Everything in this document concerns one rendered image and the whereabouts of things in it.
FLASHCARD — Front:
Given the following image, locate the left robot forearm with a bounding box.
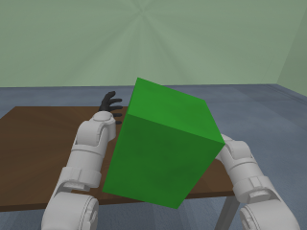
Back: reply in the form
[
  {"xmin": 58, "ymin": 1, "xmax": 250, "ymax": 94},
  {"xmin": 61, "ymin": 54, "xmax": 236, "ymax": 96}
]
[{"xmin": 41, "ymin": 111, "xmax": 116, "ymax": 230}]

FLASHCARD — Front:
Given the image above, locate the robot left upper arm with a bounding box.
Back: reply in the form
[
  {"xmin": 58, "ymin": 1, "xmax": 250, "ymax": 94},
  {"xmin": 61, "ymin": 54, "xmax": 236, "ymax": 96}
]
[{"xmin": 41, "ymin": 192, "xmax": 99, "ymax": 230}]

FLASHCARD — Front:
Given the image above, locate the table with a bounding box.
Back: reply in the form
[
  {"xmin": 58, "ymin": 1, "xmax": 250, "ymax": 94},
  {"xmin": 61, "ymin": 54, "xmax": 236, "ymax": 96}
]
[{"xmin": 0, "ymin": 106, "xmax": 241, "ymax": 230}]

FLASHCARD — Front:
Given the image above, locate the robot right upper arm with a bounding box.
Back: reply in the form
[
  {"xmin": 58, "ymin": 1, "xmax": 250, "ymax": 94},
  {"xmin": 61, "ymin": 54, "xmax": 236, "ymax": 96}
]
[{"xmin": 239, "ymin": 199, "xmax": 298, "ymax": 230}]

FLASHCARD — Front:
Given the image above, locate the carton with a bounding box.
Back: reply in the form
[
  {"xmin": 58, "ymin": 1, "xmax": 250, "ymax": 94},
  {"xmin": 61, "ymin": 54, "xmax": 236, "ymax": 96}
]
[{"xmin": 102, "ymin": 78, "xmax": 225, "ymax": 209}]

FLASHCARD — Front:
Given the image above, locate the left robot hand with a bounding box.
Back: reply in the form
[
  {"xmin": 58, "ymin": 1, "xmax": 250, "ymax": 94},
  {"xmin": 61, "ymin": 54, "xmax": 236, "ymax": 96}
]
[{"xmin": 98, "ymin": 91, "xmax": 123, "ymax": 125}]

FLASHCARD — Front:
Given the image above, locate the right robot forearm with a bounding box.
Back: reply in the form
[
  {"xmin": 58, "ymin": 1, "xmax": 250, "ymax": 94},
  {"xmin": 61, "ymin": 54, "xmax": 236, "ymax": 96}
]
[{"xmin": 215, "ymin": 134, "xmax": 300, "ymax": 230}]

